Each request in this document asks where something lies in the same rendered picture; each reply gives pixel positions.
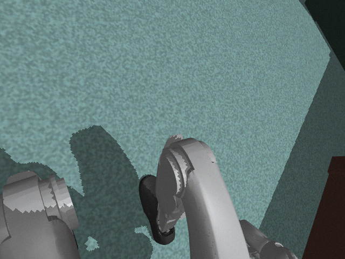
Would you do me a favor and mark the right robot hand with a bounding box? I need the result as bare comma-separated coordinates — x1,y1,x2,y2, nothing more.
239,220,271,259

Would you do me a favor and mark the armchair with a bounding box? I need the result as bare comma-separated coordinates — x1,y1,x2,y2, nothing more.
302,156,345,259
305,0,345,71

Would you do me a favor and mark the right robot arm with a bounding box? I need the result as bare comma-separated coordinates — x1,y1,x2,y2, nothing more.
260,241,298,259

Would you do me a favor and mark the right robot foot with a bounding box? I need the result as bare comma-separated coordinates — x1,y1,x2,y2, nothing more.
139,175,175,245

